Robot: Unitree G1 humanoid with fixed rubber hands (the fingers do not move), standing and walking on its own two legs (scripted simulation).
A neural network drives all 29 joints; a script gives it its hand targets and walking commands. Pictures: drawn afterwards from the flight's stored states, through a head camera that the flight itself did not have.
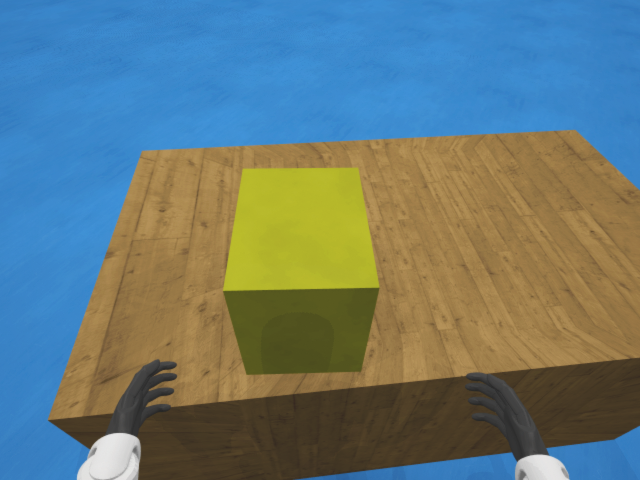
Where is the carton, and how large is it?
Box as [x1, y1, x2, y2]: [223, 168, 379, 374]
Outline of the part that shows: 243,169 223,292 246,374 360,371 379,287 358,169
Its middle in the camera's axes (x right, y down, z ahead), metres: -0.03 +0.05 +0.66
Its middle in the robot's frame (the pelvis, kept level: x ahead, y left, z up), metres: +0.47 +0.04 -0.04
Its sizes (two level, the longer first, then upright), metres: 0.254 0.197 0.244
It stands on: a pedestal, 0.60 m high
